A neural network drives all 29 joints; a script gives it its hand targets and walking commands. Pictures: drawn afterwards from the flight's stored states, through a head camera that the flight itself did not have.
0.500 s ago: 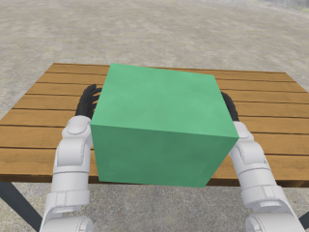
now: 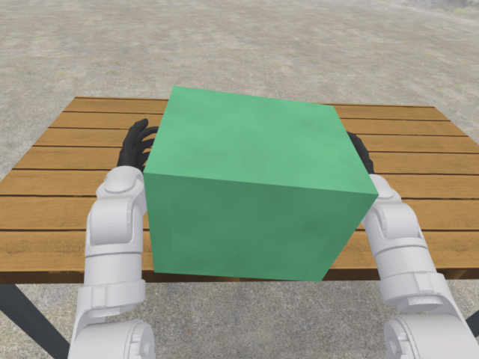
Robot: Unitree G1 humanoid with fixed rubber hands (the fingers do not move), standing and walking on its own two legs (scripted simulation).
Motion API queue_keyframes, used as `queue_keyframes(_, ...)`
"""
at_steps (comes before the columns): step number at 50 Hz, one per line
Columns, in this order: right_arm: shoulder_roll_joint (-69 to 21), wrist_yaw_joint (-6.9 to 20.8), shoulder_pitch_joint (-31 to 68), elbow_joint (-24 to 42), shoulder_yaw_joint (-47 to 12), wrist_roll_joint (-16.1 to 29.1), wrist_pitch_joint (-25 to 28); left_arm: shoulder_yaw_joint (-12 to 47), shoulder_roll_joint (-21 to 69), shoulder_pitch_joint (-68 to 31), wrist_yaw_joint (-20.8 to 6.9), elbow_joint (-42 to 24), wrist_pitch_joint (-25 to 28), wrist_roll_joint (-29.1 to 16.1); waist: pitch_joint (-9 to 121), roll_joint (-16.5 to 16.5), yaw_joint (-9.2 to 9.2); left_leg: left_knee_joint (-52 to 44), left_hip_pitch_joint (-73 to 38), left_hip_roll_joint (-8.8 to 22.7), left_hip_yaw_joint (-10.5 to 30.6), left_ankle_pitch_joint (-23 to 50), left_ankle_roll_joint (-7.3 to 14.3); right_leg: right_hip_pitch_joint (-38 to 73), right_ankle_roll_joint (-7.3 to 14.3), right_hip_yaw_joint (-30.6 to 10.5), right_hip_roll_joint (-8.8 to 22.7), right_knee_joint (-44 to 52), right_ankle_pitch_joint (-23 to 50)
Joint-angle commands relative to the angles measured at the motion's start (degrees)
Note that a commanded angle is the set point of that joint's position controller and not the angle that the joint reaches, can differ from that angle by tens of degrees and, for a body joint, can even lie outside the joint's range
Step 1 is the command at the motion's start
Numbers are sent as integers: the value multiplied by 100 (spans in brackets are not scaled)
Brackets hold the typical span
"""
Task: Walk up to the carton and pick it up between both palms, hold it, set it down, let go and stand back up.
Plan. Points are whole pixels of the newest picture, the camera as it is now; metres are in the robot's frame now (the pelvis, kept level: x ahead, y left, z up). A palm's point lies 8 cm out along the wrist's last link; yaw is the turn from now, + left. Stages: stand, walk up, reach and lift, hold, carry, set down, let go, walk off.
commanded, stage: reach and lift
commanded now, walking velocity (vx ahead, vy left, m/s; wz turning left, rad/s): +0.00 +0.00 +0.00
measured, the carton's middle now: (247, 185) +0.36 +0.00 +0.15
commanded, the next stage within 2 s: hold in 0.34 s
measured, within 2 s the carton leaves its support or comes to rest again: neither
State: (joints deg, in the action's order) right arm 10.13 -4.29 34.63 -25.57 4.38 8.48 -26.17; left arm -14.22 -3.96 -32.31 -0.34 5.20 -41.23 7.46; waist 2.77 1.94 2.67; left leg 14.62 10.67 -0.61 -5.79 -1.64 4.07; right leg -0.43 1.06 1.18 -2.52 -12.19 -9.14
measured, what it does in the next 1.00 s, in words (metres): stands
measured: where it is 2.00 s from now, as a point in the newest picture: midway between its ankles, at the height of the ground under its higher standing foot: outside the picture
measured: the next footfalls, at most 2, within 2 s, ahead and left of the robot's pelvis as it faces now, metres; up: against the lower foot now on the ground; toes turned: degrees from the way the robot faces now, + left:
none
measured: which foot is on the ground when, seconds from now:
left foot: down 0.00-1.00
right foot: down 0.00-1.00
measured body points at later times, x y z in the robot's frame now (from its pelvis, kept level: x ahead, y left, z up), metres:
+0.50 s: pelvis +0.01 +0.00 +0.00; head -0.03 +0.03 +0.45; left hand +0.38 +0.18 +0.21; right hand +0.38 -0.18 +0.20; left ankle +0.08 +0.07 -0.75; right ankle -0.02 -0.11 -0.75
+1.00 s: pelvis +0.00 -0.01 +0.00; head -0.05 +0.02 +0.45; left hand +0.36 +0.19 +0.22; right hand +0.38 -0.18 +0.21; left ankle +0.08 +0.07 -0.75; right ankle -0.02 -0.11 -0.75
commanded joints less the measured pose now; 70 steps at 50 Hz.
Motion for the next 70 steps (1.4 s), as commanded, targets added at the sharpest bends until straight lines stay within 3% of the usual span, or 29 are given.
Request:
queue_keyframes(1,-2221,509,5033,2656,-1629,484,550,2708,2489,-3767,-436,-1665,250,-877,3194,-552,95,493,-3583,326,743,893,-367,-1778,-38,108,73,426,772)
queue_keyframes(4,-2047,524,4931,2186,-1383,403,387,2647,2449,-3885,-457,-1534,136,-808,2618,-608,220,432,-3328,370,761,624,-395,-2005,18,118,75,504,471)
queue_keyframes(7,-1976,568,4822,1995,-1243,353,289,2380,2392,-3714,-494,-1349,-42,-692,2402,-500,200,306,-3147,382,749,94,-340,-1754,53,63,152,591,131)
queue_keyframes(11,-2027,574,5155,2121,-1301,388,250,2321,2407,-3856,-543,-1270,-111,-718,2595,-343,162,263,-3163,350,744,219,-291,-1680,-37,108,118,531,301)
queue_keyframes(15,-2003,484,4966,2429,-1447,511,158,2429,2426,-3686,-603,-1570,-166,-740,2769,-444,199,418,-3348,308,757,1007,-344,-1467,-52,55,91,515,1005)
queue_keyframes(16,-2033,476,5076,2497,-1538,583,119,2396,2396,-3742,-620,-1640,-172,-763,2902,-309,143,455,-3364,322,784,1178,-297,-1431,-81,95,71,490,1095)
queue_keyframes(17,-2065,455,5059,2694,-1623,633,100,2357,2345,-3575,-642,-1602,-187,-730,2842,-273,145,489,-3324,303,756,1212,-284,-1373,-100,66,80,493,1199)
queue_keyframes(22,-2027,417,4975,2457,-1599,683,29,2236,2314,-3628,-680,-1524,-277,-688,2563,-298,105,436,-3223,300,729,946,-290,-1457,-92,27,130,507,1049)
queue_keyframes(23,-2046,424,4962,2422,-1651,744,1,2273,2288,-3729,-666,-1685,-285,-707,2650,-296,105,416,-3289,328,763,1048,-299,-1495,-70,26,123,489,1040)
queue_keyframes(24,-2003,424,4974,2485,-1649,830,24,2480,2310,-3809,-632,-2002,-280,-756,2873,-555,113,451,-3429,326,758,1246,-343,-1494,-29,12,98,467,1053)
queue_keyframes(27,-2115,418,4866,2836,-1804,965,17,2678,2360,-3824,-584,-2468,-257,-890,3240,-642,189,576,-3675,309,752,1717,-387,-1422,-34,-13,82,480,1420)
queue_keyframes(29,-2075,379,4782,3048,-1888,987,3,2731,2445,-3650,-583,-2636,-306,-866,3347,-682,140,652,-3718,317,784,2136,-386,-1307,-27,-25,25,417,1711)
queue_keyframes(31,-2005,331,4694,3189,-1865,978,-87,2549,2383,-3305,-625,-2420,-437,-784,2906,-515,119,614,-3711,343,788,2001,-364,-1346,-56,-49,46,542,1595)
queue_keyframes(34,-1934,318,4837,2536,-1686,823,-247,2100,2092,-3481,-699,-1698,-570,-693,1928,-194,1,324,-2978,303,675,646,-237,-1493,-106,4,170,600,701)
queue_keyframes(38,-1999,354,5112,2063,-1500,725,-216,2006,2081,-3888,-734,-1378,-557,-627,1862,-129,84,162,-2872,315,657,-183,-160,-1684,-110,-71,252,642,38)
queue_keyframes(42,-2171,265,5594,2628,-1708,851,-163,2321,2252,-4243,-737,-1601,-409,-962,2727,-141,102,316,-2973,247,686,283,-217,-1566,-109,-11,166,486,516)
queue_keyframes(44,-2267,198,5533,2930,-1746,941,-195,2424,2320,-4146,-732,-1704,-356,-1003,2993,-311,155,435,-3059,232,676,526,-208,-1567,-88,-95,202,427,870)
queue_keyframes(46,-2205,156,5416,2875,-1753,1031,-269,2417,2277,-4158,-729,-1763,-366,-1021,3102,-434,168,471,-3193,256,695,714,-218,-1502,-85,-48,177,403,1044)
queue_keyframes(48,-2263,110,5171,2656,-1806,972,-345,2097,2189,-3961,-793,-1575,-378,-876,2700,-170,128,521,-3079,236,696,711,-149,-1416,-152,-57,211,403,1217)
queue_keyframes(53,-2235,126,4920,2131,-1721,1051,-403,2087,2114,-3959,-808,-1609,-505,-716,2187,-418,82,316,-2848,252,683,269,-175,-1548,-70,-77,220,508,625)
queue_keyframes(58,-2194,115,4995,2756,-1846,1099,-356,2293,2262,-3797,-837,-1981,-469,-859,2618,-352,83,432,-3028,253,724,1024,-246,-1258,-70,-46,98,451,1206)
queue_keyframes(62,-2162,59,4670,2978,-1993,1230,-402,2424,2208,-3580,-812,-2418,-529,-839,2737,-518,131,548,-3359,262,754,1570,-299,-1220,-69,-81,93,441,1577)
queue_keyframes(64,-2079,71,4657,3013,-1910,1187,-393,2424,2253,-3479,-802,-2322,-559,-859,2520,-507,134,498,-3406,314,789,1360,-357,-1393,-45,-30,71,517,1238)
queue_keyframes(65,-2033,66,4724,2982,-1862,1178,-374,2533,2261,-3583,-795,-2435,-557,-888,2556,-620,227,517,-3429,318,795,1306,-380,-1419,-17,-61,59,563,1149)
queue_keyframes(66,-1991,99,4812,2885,-1763,1130,-388,2433,2253,-3599,-783,-2250,-600,-826,2377,-580,141,417,-3365,359,808,1002,-378,-1518,0,-31,62,591,808)
queue_keyframes(67,-2006,126,4790,2805,-1760,1042,-368,2370,2246,-3500,-797,-2119,-611,-825,2189,-452,168,402,-3279,353,790,735,-364,-1621,-14,-13,95,623,616)
queue_keyframes(69,-2010,210,4949,2614,-1655,1007,-315,2544,2355,-3883,-724,-2241,-569,-882,2193,-602,171,266,-3084,367,828,262,-396,-1670,52,9,72,573,191)
queue_keyframes(70,-2090,232,4845,2688,-1748,996,-274,2645,2372,-3710,-693,-2306,-562,-892,2239,-522,201,270,-3143,374,775,406,-387,-1631,33,-17,71,605,320)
